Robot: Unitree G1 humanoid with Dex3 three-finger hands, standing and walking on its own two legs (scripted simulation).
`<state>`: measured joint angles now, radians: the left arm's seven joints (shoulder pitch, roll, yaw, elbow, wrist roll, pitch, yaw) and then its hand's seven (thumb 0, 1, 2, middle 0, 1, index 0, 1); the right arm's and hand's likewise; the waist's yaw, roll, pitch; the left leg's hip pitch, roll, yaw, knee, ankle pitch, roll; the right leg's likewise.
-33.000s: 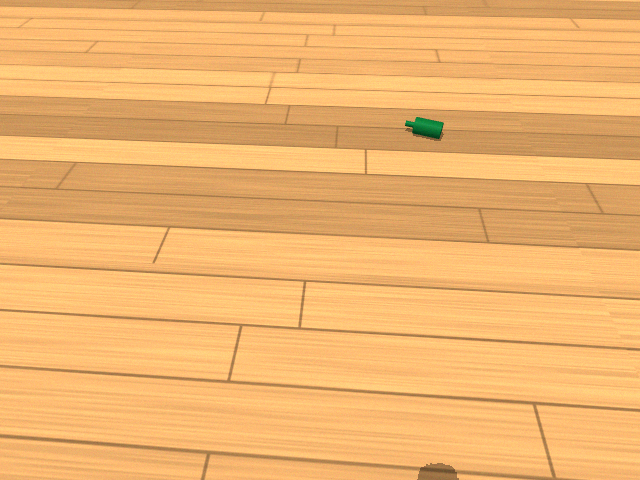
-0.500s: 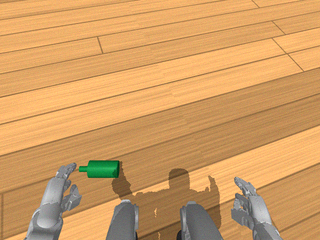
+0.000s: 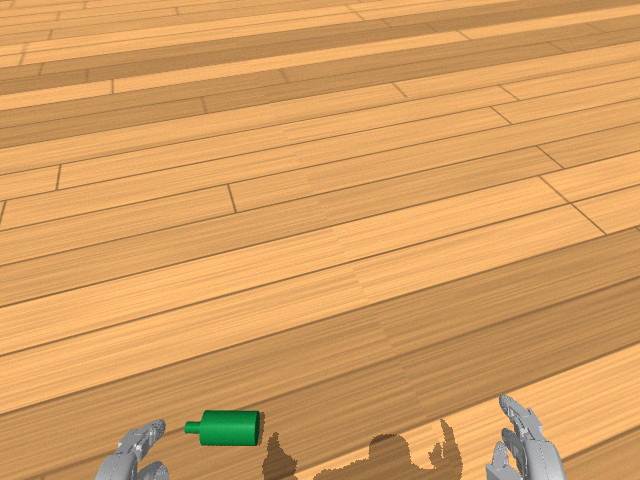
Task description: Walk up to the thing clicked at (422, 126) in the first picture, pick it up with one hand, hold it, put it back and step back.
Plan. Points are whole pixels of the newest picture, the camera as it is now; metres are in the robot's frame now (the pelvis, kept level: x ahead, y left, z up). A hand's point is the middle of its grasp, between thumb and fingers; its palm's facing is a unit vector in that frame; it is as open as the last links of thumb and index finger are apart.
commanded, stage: home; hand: left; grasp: from above
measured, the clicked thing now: (221, 427) +0.43 +0.27 -0.67
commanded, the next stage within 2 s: stand in 1.88 s
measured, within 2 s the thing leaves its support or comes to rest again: neither
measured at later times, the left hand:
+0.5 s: hand out of the picture +0.15 +0.18 -0.05, palm faces +0.05 -0.98 -0.20, open 7.4 cm
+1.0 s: hand out of the picture +0.16 +0.18 -0.05, palm faces +0.05 -0.98 -0.20, open 7.4 cm
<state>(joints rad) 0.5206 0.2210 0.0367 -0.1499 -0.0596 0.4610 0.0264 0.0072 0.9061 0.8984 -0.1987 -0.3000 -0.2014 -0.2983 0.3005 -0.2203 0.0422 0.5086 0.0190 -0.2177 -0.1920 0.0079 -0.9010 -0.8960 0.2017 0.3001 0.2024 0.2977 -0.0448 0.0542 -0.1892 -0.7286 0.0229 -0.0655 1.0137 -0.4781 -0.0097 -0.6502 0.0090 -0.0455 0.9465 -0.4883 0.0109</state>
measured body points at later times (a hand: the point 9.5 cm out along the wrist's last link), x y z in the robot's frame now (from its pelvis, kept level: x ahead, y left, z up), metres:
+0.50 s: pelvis -0.01 +0.00 +0.00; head +0.01 +0.00 +0.45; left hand +0.15 +0.23 -0.03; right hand +0.15 -0.24 -0.06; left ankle +0.01 +0.12 -0.68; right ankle -0.01 -0.13 -0.68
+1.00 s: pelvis +0.00 +0.00 +0.00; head +0.02 +0.01 +0.45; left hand +0.16 +0.23 -0.03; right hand +0.16 -0.24 -0.06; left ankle +0.01 +0.12 -0.68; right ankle -0.01 -0.13 -0.68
